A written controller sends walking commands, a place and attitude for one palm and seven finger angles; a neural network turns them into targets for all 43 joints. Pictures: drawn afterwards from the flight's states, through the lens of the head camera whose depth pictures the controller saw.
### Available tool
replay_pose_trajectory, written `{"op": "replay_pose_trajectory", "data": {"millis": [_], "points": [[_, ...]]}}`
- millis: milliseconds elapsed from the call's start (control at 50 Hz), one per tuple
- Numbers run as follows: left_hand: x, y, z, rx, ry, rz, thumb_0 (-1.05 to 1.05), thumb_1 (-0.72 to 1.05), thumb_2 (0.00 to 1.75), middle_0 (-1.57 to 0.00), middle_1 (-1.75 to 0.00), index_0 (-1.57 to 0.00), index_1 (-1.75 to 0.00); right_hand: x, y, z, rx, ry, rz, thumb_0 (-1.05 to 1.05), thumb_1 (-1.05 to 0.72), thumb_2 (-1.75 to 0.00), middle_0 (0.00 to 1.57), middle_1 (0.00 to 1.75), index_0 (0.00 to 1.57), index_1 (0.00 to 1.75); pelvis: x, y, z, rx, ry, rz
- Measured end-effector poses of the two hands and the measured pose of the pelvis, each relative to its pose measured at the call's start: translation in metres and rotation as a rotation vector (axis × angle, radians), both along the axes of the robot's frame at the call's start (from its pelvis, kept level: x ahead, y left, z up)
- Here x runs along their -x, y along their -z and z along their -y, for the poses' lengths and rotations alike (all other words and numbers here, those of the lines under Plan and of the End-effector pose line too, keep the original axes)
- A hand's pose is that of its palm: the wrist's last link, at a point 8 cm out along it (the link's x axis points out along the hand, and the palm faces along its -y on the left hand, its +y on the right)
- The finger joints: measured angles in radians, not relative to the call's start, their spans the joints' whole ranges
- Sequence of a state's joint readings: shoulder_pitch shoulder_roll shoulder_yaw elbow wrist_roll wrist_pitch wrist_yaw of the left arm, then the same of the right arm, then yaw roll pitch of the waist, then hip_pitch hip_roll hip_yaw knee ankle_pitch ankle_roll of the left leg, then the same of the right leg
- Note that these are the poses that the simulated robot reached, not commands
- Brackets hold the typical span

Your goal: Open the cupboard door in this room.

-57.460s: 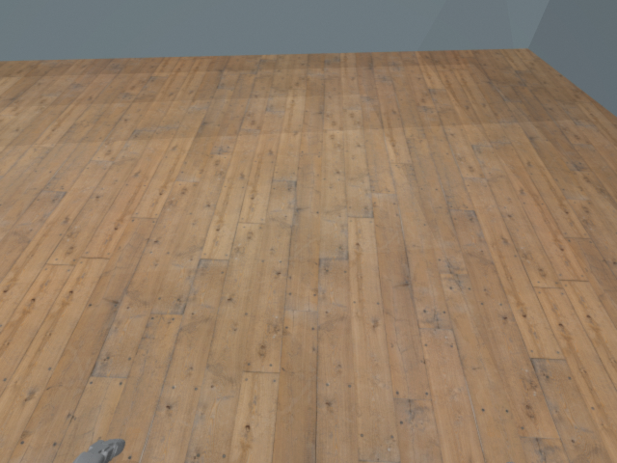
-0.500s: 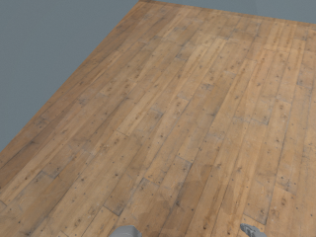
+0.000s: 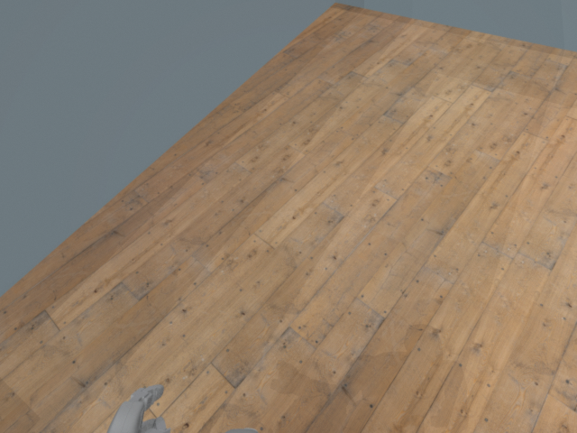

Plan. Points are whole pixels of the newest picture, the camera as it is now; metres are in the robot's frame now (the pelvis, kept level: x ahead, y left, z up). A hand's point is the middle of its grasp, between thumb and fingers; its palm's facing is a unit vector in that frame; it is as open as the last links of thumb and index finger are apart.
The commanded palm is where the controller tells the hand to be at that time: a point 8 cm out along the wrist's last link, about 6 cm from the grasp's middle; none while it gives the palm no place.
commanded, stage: turn to face it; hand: left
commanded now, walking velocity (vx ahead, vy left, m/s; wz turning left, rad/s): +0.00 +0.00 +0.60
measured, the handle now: out of the picture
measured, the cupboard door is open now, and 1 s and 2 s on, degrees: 42 42 42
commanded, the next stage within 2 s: none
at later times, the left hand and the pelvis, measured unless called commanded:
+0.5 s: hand out of the picture -0.05 +0.22 -0.18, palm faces +0.39 -0.88 -0.27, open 7.3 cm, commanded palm none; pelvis +0.00 +0.01 -0.01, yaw +21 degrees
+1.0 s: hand out of the picture +0.01 +0.17 -0.13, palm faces +0.57 -0.76 -0.29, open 7.3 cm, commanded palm none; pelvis +0.04 -0.04 +0.01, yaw +38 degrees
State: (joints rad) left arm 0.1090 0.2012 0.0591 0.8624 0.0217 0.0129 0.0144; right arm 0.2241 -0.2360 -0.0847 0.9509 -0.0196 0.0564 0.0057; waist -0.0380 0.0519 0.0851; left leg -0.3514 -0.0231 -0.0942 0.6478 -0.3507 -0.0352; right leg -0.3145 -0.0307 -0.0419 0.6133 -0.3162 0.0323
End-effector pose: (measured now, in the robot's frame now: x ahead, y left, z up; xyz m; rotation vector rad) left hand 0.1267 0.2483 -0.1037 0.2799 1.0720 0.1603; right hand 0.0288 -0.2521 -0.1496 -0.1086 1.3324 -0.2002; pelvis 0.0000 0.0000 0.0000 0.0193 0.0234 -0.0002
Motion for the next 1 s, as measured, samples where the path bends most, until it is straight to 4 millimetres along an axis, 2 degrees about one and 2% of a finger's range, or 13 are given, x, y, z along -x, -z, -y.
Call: {"op": "replay_pose_trajectory", "data": {"millis": [120, 180, 240, 320, 440, 500, 560, 640, 760, 880, 1000], "points": [[0.037, -0.011, 0.022, 0.004, -0.089, -0.046, 0.0, 0.91, 0.9, -0.21, -0.3, -0.21, -0.3, -0.018, -0.005, 0.022, -0.014, -0.068, -0.035, 0.01, -0.9, -0.9, 0.2, 0.3, 0.2, 0.3, -0.003, -0.013, 0.016, -0.033, -0.093, 0.015], [0.058, -0.009, 0.03, 0.024, -0.142, -0.08, 0.0, 0.9, 0.9, -0.21, -0.3, -0.21, -0.3, -0.035, -0.011, 0.024, -0.016, -0.113, -0.032, 0.01, -0.91, -0.9, 0.2, 0.3, 0.2, 0.3, -0.005, -0.017, 0.021, -0.043, -0.138, 0.014], [0.079, -0.007, 0.028, 0.03, -0.217, -0.09, -0.01, 0.92, 0.9, -0.21, -0.3, -0.21, -0.3, -0.056, -0.014, 0.021, -0.011, -0.178, -0.028, 0.01, -0.91, -0.9, 0.2, 0.3, 0.2, 0.3, -0.006, -0.018, 0.024, -0.043, -0.187, 0.014], [0.115, 0.001, 0.021, 0.042, -0.305, -0.126, -0.01, 0.92, 0.9, -0.21, -0.3, -0.21, -0.3, -0.093, -0.017, 0.007, 0.002, -0.277, 0.004, 0.01, -0.91, -0.9, 0.2, 0.3, 0.19, 0.3, -0.006, -0.015, 0.02, -0.035, -0.247, 0.015], [0.176, 0.03, 0.0, 0.081, -0.44, -0.206, 0.0, 0.91, 0.9, -0.21, -0.3, -0.21, -0.3, -0.156, -0.022, -0.038, 0.027, -0.429, 0.141, 0.01, -0.91, -0.9, 0.2, 0.3, 0.19, 0.3, -0.004, 0.002, 0.0, -0.005, -0.327, 0.014], [0.195, 0.041, -0.012, 0.089, -0.493, -0.251, 0.0, 0.91, 0.9, -0.21, -0.3, -0.21, -0.3, -0.172, -0.026, -0.057, 0.04, -0.484, 0.197, 0.01, -0.91, -0.9, 0.2, 0.3, 0.2, 0.3, -0.002, 0.007, -0.006, -0.01, -0.36, 0.015], [0.197, 0.035, -0.019, 0.088, -0.528, -0.241, 0.0, 0.91, 0.9, -0.2, -0.3, -0.2, -0.3, -0.176, -0.033, -0.067, 0.049, -0.521, 0.2, 0.0, -0.9, -0.9, 0.2, 0.3, 0.2, 0.3, -0.003, 0.001, -0.009, 0.001, -0.39, 0.011], [0.184, 0.021, -0.023, 0.079, -0.547, -0.179, 0.0, 0.91, 0.9, -0.2, -0.3, -0.2, -0.3, -0.173, -0.035, -0.073, 0.038, -0.552, 0.172, 0.0, -0.9, -0.9, 0.2, 0.3, 0.2, 0.3, -0.005, -0.007, -0.008, 0.006, -0.427, 0.006], [0.158, 0.008, -0.016, 0.048, -0.563, -0.104, 0.0, 0.91, 0.9, -0.2, -0.3, -0.2, -0.3, -0.167, -0.024, -0.063, 0.003, -0.576, 0.106, 0.01, -0.9, -0.9, 0.2, 0.3, 0.2, 0.3, -0.015, -0.009, 0.006, 0.003, -0.487, 0.0], [0.139, 0.001, 0.011, 0.003, -0.589, -0.037, 0.0, 0.91, 0.9, -0.2, -0.3, -0.2, -0.3, -0.177, 0.003, -0.037, -0.026, -0.589, 0.034, 0.01, -0.9, -0.9, 0.2, 0.3, 0.2, 0.3, -0.03, 0.0, 0.032, -0.001, -0.562, 0.003], [0.154, -0.008, 0.051, 0.034, -0.675, -0.073, 0.0, 0.9, 0.9, -0.21, -0.3, -0.21, -0.3, -0.201, -0.006, -0.027, -0.021, -0.65, -0.005, 0.01, -0.9, -0.9, 0.2, 0.3, 0.2, 0.3, -0.041, -0.013, 0.044, -0.033, -0.654, 0.008]]}}
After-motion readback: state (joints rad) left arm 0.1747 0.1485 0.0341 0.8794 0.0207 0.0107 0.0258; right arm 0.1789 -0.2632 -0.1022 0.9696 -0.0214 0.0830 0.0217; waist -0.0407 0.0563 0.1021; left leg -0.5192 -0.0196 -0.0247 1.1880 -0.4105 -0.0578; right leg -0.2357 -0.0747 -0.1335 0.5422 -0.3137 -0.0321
